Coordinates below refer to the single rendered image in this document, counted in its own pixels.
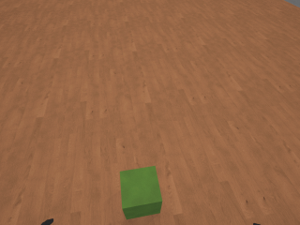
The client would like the carton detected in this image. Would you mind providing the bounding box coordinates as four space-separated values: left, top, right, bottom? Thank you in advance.
120 166 163 219

